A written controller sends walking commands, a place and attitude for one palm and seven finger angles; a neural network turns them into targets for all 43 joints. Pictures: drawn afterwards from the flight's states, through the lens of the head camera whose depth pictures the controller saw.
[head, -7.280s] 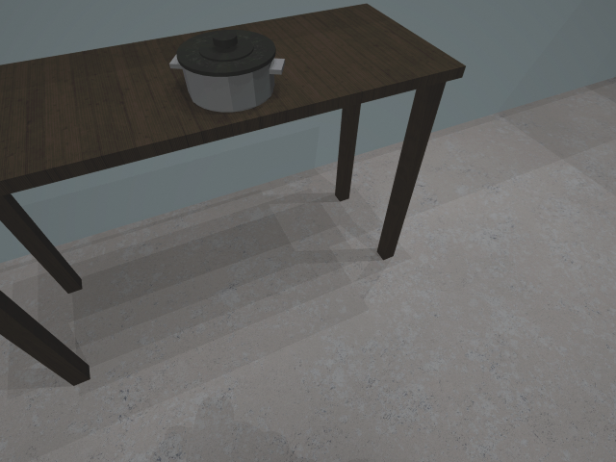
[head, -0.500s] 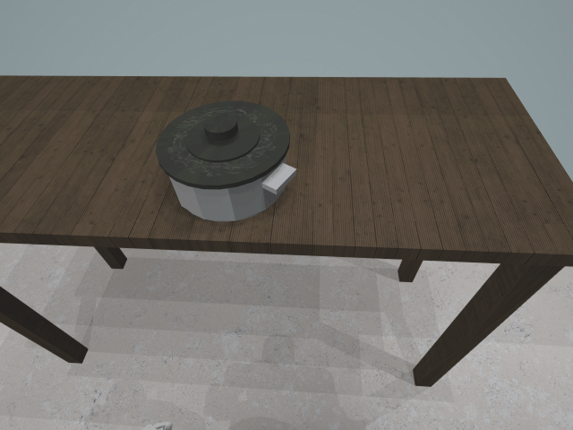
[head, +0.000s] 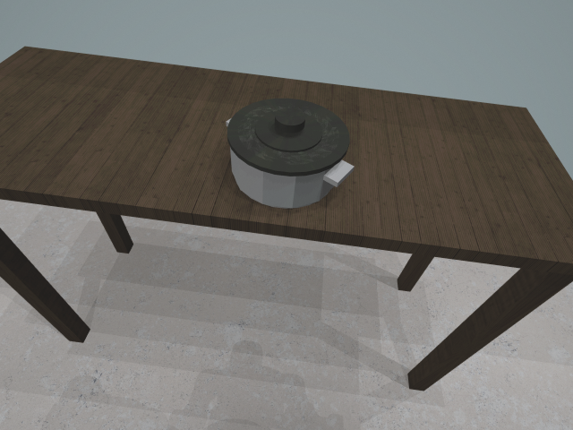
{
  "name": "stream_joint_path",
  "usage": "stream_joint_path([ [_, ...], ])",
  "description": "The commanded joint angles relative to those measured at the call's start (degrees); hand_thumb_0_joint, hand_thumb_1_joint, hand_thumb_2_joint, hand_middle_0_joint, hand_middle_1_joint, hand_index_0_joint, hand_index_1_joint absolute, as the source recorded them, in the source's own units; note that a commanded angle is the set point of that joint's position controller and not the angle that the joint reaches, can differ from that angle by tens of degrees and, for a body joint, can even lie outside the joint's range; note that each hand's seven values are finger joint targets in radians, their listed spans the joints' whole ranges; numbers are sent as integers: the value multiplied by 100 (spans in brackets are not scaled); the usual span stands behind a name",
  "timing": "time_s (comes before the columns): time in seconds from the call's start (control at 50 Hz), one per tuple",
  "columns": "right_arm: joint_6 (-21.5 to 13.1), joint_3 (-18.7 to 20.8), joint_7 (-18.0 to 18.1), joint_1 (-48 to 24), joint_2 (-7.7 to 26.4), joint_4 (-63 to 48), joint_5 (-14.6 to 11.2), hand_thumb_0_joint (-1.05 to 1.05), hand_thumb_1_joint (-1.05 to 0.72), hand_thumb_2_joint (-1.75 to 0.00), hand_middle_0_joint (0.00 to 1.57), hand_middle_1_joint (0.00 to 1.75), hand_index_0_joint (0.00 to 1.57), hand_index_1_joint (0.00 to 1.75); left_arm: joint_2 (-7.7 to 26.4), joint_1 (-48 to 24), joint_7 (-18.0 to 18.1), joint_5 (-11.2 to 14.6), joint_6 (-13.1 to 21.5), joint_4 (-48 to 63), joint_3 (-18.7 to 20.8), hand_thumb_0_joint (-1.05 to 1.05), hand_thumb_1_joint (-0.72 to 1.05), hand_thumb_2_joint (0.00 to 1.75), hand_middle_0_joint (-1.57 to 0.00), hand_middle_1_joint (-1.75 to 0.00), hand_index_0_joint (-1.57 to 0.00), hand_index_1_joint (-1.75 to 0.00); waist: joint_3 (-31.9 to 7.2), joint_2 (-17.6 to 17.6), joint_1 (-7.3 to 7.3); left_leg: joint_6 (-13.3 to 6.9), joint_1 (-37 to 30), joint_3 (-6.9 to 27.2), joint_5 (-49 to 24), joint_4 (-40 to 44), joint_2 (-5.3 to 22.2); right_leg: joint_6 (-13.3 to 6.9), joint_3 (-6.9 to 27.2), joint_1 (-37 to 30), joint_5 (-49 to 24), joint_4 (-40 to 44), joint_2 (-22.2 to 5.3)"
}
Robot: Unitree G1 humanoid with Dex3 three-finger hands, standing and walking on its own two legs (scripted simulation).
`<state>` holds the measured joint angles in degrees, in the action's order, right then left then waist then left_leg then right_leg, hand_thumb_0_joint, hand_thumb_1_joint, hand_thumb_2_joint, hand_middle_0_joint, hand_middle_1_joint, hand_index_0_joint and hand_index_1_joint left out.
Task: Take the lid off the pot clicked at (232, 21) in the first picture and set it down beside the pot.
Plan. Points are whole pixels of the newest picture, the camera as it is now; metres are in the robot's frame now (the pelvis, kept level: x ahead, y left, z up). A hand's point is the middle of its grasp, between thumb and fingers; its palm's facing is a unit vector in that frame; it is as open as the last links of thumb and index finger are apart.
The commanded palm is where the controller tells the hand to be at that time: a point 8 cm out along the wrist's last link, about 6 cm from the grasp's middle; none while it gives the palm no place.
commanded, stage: come to a stop and stand still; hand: left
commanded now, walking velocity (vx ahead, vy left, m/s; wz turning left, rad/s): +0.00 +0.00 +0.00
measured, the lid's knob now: (289, 120) +0.54 +0.05 +0.15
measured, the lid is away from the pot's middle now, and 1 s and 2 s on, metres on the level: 0.00 0.00 0.00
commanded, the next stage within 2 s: look again from close up in 0.68 s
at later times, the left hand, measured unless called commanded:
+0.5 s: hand out of the picture -0.05 +0.15 -0.18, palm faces +0.02 -0.99 -0.16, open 7.4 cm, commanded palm none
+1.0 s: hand out of the picture -0.02 +0.17 -0.19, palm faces +0.01 -0.98 -0.20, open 7.4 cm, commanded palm none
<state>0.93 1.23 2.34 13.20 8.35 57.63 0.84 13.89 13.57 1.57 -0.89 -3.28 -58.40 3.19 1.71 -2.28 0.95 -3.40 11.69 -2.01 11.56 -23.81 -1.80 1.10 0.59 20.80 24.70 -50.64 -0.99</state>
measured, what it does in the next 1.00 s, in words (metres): steps on the spot: right foot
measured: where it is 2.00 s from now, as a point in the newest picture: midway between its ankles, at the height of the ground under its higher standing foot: outside the picture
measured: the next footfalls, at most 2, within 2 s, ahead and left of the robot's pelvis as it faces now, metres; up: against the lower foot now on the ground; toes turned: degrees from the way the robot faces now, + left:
right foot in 0.14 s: -0.02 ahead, -0.13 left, +0.00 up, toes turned -1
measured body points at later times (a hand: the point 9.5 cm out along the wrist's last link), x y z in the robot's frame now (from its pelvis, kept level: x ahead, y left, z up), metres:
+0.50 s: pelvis -0.04 -0.01 +0.00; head -0.03 -0.01 +0.45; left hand -0.05 +0.20 -0.17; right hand -0.05 -0.23 -0.16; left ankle +0.01 +0.08 -0.74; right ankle -0.06 -0.13 -0.74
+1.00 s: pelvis -0.02 +0.00 -0.01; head -0.01 +0.00 +0.44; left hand -0.02 +0.22 -0.17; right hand -0.01 -0.23 -0.17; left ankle +0.01 +0.08 -0.74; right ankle -0.06 -0.12 -0.74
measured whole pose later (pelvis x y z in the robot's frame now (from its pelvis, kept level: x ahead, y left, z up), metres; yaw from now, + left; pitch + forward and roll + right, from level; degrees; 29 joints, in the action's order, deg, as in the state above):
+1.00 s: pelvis -0.02 +0.00 -0.01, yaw -1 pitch +0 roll -1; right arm -0.5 1.2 1.3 17.6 9.4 59.2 0.7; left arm 7.7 19.4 2.7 -1.2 0.9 -60.4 0.0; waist 0.2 1.7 -0.9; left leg -3.1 19.1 -2.6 15.7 -34.6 -1.0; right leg 0.1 -0.7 10.7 21.3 -31.9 0.1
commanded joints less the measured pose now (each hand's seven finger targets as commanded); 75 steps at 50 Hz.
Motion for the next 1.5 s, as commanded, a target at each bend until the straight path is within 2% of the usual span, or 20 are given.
stream_joint_path([
  [0.0,-110,155,-2,198,879,-128,-2,0,-90,-90,20,30,20,30,80,78,18,24,157,234,-91,0,90,90,-20,-30,-20,-30,-118,874,-190,-659,-517,1392,-1247,1008,1518,-1,-102,-139,238,1003,-152],
  [0.08,-125,115,-41,155,858,10,-56,0,-90,-90,20,30,20,30,71,667,64,19,240,-98,-142,0,90,90,-20,-30,-20,-30,-175,634,-23,-285,-139,1291,-299,871,1180,-67,-103,-1123,-918,2795,-202],
  [0.1,-128,101,-62,133,688,22,-97,0,-90,-90,20,30,20,30,209,733,86,4,289,-136,-134,0,90,90,-20,-30,-20,-30,38,249,-19,-72,253,1094,-35,646,906,-161,236,-1376,-1302,3286,-380],
  [0.12,-127,70,-86,128,587,23,-104,0,-90,-90,20,30,20,30,292,694,89,8,326,-148,-146,0,90,90,-20,-30,-20,-30,194,14,-95,154,200,789,90,443,562,-361,642,-1092,-1335,3440,-722],
  [0.14,-138,52,-119,151,529,29,-94,0,-90,-90,20,30,20,30,374,644,79,23,350,-119,-150,0,90,90,-20,-30,-20,-30,35,134,-174,237,-184,660,24,356,415,-478,779,-740,-1298,3433,-942],
  [0.18,-122,56,-114,200,583,174,-43,0,-90,-90,20,30,20,30,301,511,73,39,423,-159,-161,0,90,90,-20,-30,-20,-30,-99,-719,-218,258,-545,537,-467,186,467,-459,733,-575,-1671,3340,-792],
  [0.2,-114,68,-111,210,607,210,-57,0,-90,-90,20,30,20,30,263,470,69,46,427,-150,-183,0,90,90,-20,-30,-20,-30,-35,-859,-218,242,-575,534,-344,191,483,-435,670,-471,-1404,3418,-752],
  [0.28,-114,34,-107,272,624,389,-49,0,-90,-90,20,30,20,30,146,585,82,46,377,-219,-193,0,90,90,-20,-30,-20,-30,302,149,-195,219,-473,693,-5,471,560,-354,557,-216,-687,3310,-517],
  [0.34,-102,25,-88,310,582,431,-45,0,-90,-90,20,30,20,30,97,717,83,42,362,-290,-189,0,90,90,-20,-30,-20,-30,407,304,-144,207,-209,767,278,568,564,-355,508,-311,-592,3293,-456],
  [0.7,-151,43,-55,673,350,596,-43,0,-90,-90,20,30,20,30,-166,964,95,41,431,-387,-197,0,90,90,-20,-30,-20,-30,256,162,-124,181,-128,741,108,428,600,-376,471,-386,-806,3188,-399],
  [0.74,-176,42,-55,618,345,592,-43,0,-90,-90,20,30,20,30,-199,1012,97,39,442,-421,-200,0,90,90,-20,-30,-20,-30,207,213,-112,174,-198,749,-71,396,620,-369,454,-407,-1065,3115,-414],
  [0.76,-272,-5,-106,125,578,178,-41,0,-90,-90,20,30,20,30,-68,1227,280,-112,601,-493,-258,0,90,90,-20,-30,-20,-30,313,162,65,255,240,514,-835,-777,711,-301,637,-605,-2370,3198,-575],
  [0.78,-213,-12,-157,482,354,62,-26,0,-90,-90,20,30,20,30,100,856,241,-34,611,-174,-256,0,90,90,-20,-30,-20,-30,54,74,-293,263,249,438,427,-609,567,-462,792,-397,-528,3367,-775],
  [0.8,-170,29,-169,621,407,60,42,0,-90,-90,20,30,20,30,219,720,198,-3,583,-39,-193,0,90,90,-20,-30,-20,-30,-418,424,-260,286,53,472,200,-673,435,-641,736,-553,-586,3064,-742],
  [0.84,-156,54,-142,597,442,-57,10,0,-90,-90,20,30,20,30,49,699,177,-7,558,70,-208,0,90,90,-20,-30,-20,-30,126,356,-309,216,426,511,494,-662,492,-635,656,-133,-106,2981,-570],
  [0.94,-262,62,-124,581,631,-172,-14,0,-90,-90,20,30,20,30,-94,935,165,-26,524,99,-207,0,90,90,-20,-30,-20,-30,111,255,-136,-7,612,851,-170,-321,735,-514,262,-495,-804,2380,-210],
  [1.08,-311,46,-93,358,754,-140,-40,0,-90,-90,20,30,20,30,71,905,173,-11,491,185,-196,0,90,90,-20,-30,-20,-30,-7,206,-80,-35,247,752,-931,-319,751,-385,253,-671,-1395,2348,-237],
  [1.22,-306,58,-82,136,862,-160,-42,0,-90,-90,20,30,20,30,220,772,148,-5,430,289,-178,0,90,90,-20,-30,-20,-30,-144,388,-57,-42,-17,771,-1074,-181,805,-304,180,-707,-1451,2346,-235],
  [1.32,-302,61,-79,22,867,-137,-52,0,-90,-90,20,30,20,30,294,736,132,-2,436,287,-182,0,90,90,-20,-30,-20,-30,-226,185,-50,-7,-160,672,-1322,-272,759,-284,263,-795,-1802,2456,-313],
  [1.48,-280,51,-90,-60,814,-39,-66,0,-90,-90,20,30,20,30,342,720,109,-1,433,217,-202,0,90,90,-20,-30,-20,-30,-93,238,-62,48,-156,612,-932,-150,708,-280,348,-783,-1754,2625,-379],
])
